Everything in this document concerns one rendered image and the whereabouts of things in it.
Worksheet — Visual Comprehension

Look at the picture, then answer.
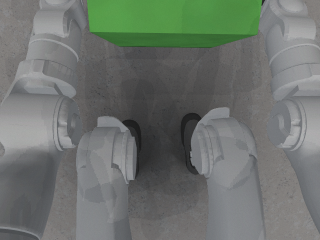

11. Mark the right robot upper arm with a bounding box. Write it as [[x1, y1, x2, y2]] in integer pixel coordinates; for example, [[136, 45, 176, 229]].
[[266, 96, 320, 234]]

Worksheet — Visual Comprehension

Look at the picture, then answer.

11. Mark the right robot foot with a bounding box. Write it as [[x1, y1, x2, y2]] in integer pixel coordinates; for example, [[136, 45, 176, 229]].
[[181, 113, 201, 175]]

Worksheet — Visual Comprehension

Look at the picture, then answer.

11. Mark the robot left thigh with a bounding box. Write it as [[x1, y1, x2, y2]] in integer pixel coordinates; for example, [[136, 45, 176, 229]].
[[76, 126, 137, 240]]

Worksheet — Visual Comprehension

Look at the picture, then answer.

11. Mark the robot left forearm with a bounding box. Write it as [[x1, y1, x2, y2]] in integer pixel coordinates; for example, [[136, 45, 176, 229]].
[[0, 0, 88, 144]]

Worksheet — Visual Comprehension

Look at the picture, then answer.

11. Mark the left robot upper arm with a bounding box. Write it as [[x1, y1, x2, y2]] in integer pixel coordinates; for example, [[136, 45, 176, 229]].
[[0, 92, 83, 240]]

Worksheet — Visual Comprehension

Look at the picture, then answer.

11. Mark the carton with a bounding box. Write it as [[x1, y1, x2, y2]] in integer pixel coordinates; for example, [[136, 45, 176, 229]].
[[87, 0, 262, 48]]

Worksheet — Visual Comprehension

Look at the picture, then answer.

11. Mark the robot right forearm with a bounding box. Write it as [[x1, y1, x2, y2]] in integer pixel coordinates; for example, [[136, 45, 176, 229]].
[[258, 0, 320, 102]]

